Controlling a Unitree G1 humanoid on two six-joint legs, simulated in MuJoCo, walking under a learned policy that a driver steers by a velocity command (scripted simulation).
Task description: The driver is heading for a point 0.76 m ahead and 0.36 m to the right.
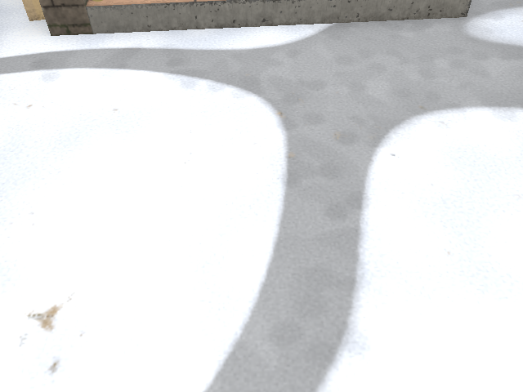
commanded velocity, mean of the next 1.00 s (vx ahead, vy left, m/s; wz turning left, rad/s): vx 0.94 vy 0.00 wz -0.71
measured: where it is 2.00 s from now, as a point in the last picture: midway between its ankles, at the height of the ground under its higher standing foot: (398, 239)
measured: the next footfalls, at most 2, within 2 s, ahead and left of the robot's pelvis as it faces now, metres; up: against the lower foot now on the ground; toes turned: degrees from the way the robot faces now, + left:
left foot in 0.14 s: +0.17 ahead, +0.15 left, +0.00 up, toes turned +2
right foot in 0.62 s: +0.57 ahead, -0.04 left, +0.00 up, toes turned -23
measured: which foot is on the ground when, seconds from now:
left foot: up 0.00-0.12, down 0.14-0.60, up 0.62-1.00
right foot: down 0.00-0.14, up 0.16-0.60, down 0.62-1.00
